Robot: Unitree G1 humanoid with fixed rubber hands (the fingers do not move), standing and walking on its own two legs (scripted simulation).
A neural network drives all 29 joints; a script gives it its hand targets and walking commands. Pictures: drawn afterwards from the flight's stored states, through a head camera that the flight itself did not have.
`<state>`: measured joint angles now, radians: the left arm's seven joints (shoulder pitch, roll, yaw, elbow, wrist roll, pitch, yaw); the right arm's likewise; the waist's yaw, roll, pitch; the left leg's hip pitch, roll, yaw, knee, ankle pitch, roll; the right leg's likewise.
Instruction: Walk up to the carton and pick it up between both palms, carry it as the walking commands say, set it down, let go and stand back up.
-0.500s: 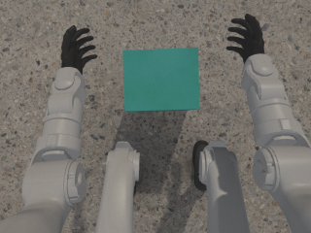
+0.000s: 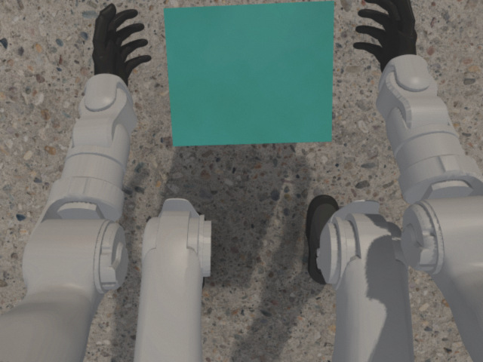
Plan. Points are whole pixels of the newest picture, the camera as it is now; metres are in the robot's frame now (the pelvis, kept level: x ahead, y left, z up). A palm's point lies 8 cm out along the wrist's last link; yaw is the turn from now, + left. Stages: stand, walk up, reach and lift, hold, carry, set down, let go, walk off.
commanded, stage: reach and lift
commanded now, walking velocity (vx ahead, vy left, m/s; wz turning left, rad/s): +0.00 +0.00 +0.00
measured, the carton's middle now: (249, 91) +0.48 +0.00 -0.28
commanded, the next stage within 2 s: none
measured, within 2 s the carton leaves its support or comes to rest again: leaves its support in 1.56 s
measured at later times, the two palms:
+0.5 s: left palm (130, 76) +0.50 +0.19 -0.21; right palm (382, 56) +0.51 -0.19 -0.21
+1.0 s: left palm (149, 74) +0.50 +0.16 -0.21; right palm (354, 51) +0.52 -0.15 -0.21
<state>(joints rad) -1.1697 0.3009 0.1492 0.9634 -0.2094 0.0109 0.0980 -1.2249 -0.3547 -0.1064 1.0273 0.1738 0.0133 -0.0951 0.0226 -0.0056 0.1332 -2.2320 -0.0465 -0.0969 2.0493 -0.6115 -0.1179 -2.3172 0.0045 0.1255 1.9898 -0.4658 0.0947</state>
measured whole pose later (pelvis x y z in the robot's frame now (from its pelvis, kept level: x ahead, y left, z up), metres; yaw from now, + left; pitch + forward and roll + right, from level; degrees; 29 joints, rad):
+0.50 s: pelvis -0.01 +0.00 -0.03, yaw +0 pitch +42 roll +1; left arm -1.25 0.32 0.08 1.02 -0.25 -0.02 0.11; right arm -1.33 -0.39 -0.05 1.13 0.25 -0.02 -0.10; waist 0.01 -0.01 0.23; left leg -2.29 -0.07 -0.10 2.15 -0.61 -0.13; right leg -2.36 0.01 0.14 2.09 -0.46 0.11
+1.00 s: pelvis -0.01 +0.00 -0.02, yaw +0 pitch +42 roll +2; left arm -1.31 0.25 0.08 1.07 -0.21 -0.04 0.15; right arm -1.41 -0.30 0.00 1.17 0.21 -0.04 -0.14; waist 0.02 0.00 0.25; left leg -2.27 -0.06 -0.11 2.12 -0.60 -0.13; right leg -2.35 0.01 0.13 2.06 -0.45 0.10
